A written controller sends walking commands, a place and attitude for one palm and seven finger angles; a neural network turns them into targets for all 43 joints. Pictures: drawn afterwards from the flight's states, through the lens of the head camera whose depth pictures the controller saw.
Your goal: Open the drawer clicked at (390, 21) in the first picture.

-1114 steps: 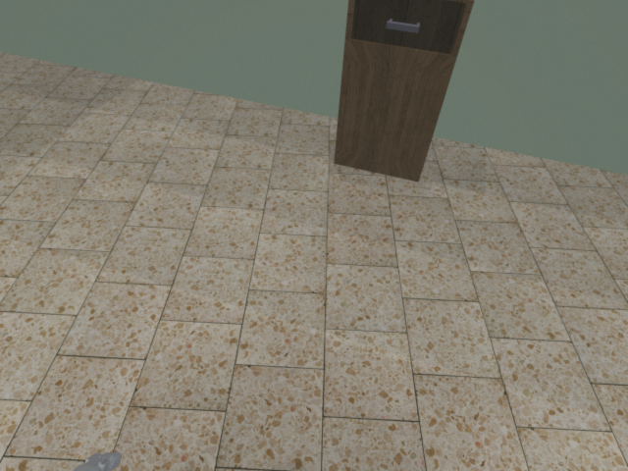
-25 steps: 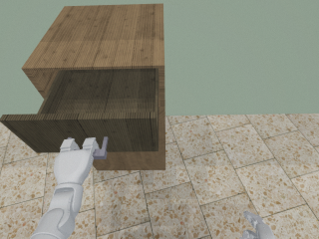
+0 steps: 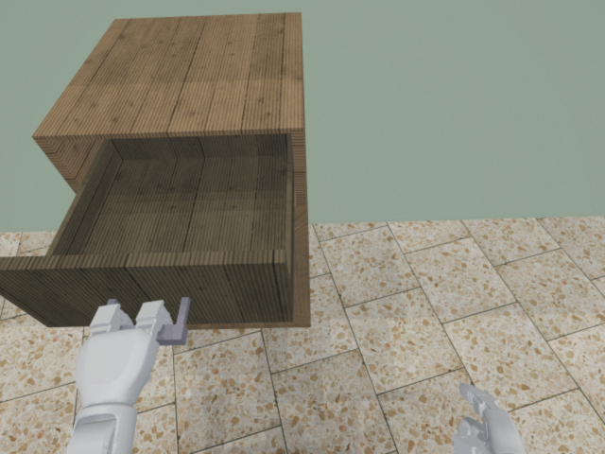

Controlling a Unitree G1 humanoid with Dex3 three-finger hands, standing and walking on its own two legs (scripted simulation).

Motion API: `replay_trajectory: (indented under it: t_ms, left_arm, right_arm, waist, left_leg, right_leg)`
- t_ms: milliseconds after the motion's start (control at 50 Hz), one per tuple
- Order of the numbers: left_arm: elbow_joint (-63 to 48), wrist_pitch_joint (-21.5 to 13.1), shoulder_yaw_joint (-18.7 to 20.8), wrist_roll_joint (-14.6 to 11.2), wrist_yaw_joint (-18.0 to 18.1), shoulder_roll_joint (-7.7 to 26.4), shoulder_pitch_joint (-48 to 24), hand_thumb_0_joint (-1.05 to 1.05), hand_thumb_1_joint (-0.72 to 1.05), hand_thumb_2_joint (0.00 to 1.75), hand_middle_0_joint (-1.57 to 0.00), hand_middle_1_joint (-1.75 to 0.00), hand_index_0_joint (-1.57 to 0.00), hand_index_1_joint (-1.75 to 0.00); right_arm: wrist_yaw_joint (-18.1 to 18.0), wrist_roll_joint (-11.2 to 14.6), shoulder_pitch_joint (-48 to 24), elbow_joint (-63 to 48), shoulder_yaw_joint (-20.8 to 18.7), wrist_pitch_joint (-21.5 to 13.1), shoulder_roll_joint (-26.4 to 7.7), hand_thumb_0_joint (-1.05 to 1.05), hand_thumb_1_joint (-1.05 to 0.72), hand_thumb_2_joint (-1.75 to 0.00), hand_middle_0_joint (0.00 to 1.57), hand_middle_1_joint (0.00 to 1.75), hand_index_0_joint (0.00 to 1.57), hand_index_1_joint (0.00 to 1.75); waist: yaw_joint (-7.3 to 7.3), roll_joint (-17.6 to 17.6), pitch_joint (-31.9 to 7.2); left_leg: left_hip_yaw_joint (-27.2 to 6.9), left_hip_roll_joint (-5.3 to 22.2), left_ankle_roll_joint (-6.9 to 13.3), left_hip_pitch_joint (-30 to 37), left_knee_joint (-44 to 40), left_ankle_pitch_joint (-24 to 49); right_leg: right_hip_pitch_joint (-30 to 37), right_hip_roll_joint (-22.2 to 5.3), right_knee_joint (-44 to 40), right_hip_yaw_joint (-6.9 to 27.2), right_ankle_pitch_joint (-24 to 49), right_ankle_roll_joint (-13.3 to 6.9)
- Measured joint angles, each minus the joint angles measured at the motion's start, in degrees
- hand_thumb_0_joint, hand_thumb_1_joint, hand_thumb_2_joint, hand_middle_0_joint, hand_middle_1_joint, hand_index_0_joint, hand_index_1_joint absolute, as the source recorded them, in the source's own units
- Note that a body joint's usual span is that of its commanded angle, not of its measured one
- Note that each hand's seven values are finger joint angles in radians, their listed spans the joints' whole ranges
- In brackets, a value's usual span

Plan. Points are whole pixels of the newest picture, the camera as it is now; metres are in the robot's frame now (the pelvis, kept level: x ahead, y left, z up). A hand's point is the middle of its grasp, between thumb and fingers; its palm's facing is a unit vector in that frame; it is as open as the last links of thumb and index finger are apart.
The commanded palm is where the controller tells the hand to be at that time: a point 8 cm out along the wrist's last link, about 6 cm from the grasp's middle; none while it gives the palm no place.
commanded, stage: pull the drawer open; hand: left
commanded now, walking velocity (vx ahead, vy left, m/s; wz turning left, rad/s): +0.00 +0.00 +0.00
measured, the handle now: (144, 320) +0.29 +0.25 +0.00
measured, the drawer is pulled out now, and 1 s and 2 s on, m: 0.26 0.30 0.30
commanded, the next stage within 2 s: open the thumb to release the handle in 0.62 s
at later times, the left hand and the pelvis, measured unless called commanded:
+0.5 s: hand (130, 406) +0.18 +0.24 -0.02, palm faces -0.02 -0.07 -1.00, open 5.7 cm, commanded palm +0.13 +0.24 +0.03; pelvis +0.00 +0.00 -0.01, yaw +0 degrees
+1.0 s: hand (131, 398) +0.19 +0.24 -0.02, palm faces +0.04 -0.05 -1.00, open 7.5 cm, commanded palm +0.16 +0.25 +0.03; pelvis +0.00 +0.00 -0.01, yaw +1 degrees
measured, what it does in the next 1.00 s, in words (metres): stands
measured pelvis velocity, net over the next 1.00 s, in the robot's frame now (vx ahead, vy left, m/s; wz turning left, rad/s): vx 0.00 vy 0.00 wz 0.01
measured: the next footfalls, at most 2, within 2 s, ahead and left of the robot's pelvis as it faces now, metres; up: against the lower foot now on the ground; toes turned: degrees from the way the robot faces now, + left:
none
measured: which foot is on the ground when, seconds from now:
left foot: down 0.00-1.00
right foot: down 0.00-1.00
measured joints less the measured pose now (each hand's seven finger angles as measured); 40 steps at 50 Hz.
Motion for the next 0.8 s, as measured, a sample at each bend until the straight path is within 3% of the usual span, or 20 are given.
replay_trajectory:
  t_ms: [380, 680, 740, 800]
  left_arm:
    - [-7.32, -0.99, -0.52, 0.37, 1.14, -0.02, 9.04, 0.02, 0.71, 0.81, -0.28, -1.29, -0.41, -1.33]
    - [-13.65, -1.06, 1.76, -1.59, -0.01, 0.73, 16.34, 0.02, 0.72, 0.76, -0.26, -1.26, -0.38, -1.28]
    - [-14.56, -1.66, 1.96, -1.42, 0.97, 1.1, 17.53, 0.02, 0.73, 0.77, -0.26, -1.26, -0.38, -1.27]
    - [-12.71, -3.14, 1.77, 0.29, 3.58, 1.72, 15.19, 0.01, 0.72, 0.78, -0.29, -1.28, -0.38, -1.29]
  right_arm:
    - [0.7, -0.76, -2.66, -1.7, 1.51, -0.01, 1.39, 0.01, -0.91, -0.9, 0.2, 0.3, 0.2, 0.29]
    - [3.06, -0.97, -0.5, -3.72, 1.65, 0.22, 0.74, 0.01, -0.91, -0.9, 0.2, 0.3, 0.2, 0.3]
    - [3.28, -1.23, -0.07, -3.74, 1.29, 0.23, 0.28, 0.01, -0.91, -0.9, 0.2, 0.3, 0.2, 0.29]
    - [2.23, -1.8, 0.19, -2.67, 0.44, 0.15, -0.24, 0.01, -0.91, -0.9, 0.2, 0.3, 0.2, 0.29]
  waist:
    - [1.59, -0.13, 0.02]
    - [-0.28, -0.4, -0.91]
    - [-0.49, -0.39, -1.15]
    - [0.41, -0.4, -0.99]
  left_leg:
    - [-0.24, -0.12, -0.13, -1.05, 3.28, -1.44]
    - [1.22, 0.57, -0.09, -2.17, 4.67, -2.99]
    - [1.21, 0.55, 0.02, -3.15, 5.5, -3.53]
    - [0.6, 0.22, 0.1, -4.8, 6.92, -3.98]
  right_leg:
    - [-1.15, -0.19, 3.58, -0.22, -1.66, -0.22]
    - [-3.09, 0.65, 5.23, 1.27, -2.66, -0.09]
    - [-4.04, 0.65, 5.96, 1.34, -3.11, 0.03]
    - [-5.35, 0.24, 7.19, 0.77, -3.69, 0.11]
